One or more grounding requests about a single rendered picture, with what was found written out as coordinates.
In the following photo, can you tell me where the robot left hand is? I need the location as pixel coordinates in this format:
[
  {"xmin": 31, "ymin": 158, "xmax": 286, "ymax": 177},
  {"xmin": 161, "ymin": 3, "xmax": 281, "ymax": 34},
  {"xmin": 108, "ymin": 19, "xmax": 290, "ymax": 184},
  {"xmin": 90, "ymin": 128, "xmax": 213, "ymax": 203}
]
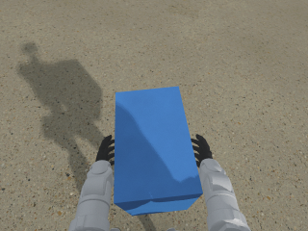
[{"xmin": 95, "ymin": 135, "xmax": 115, "ymax": 166}]

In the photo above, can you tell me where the robot right hand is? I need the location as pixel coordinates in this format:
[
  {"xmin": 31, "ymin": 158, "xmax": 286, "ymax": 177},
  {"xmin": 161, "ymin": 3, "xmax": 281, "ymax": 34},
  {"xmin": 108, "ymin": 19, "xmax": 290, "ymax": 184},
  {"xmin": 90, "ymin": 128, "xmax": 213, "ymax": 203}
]
[{"xmin": 191, "ymin": 134, "xmax": 213, "ymax": 167}]

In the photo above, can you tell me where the robot left forearm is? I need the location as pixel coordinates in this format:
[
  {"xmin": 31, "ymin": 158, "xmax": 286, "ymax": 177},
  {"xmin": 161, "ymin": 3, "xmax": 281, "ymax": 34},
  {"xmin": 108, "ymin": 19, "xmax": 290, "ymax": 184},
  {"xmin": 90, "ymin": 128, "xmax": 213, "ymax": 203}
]
[{"xmin": 68, "ymin": 160, "xmax": 114, "ymax": 231}]

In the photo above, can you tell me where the carton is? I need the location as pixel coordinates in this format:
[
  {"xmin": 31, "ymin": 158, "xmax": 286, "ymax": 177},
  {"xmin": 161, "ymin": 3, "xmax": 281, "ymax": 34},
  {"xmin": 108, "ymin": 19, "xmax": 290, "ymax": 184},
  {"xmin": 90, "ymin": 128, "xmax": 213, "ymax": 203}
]
[{"xmin": 114, "ymin": 86, "xmax": 203, "ymax": 216}]

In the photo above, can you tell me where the robot right forearm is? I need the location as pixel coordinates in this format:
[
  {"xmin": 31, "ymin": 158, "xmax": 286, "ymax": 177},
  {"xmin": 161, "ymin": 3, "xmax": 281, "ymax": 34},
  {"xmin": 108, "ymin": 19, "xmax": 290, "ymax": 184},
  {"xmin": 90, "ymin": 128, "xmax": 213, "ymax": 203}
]
[{"xmin": 199, "ymin": 158, "xmax": 251, "ymax": 231}]

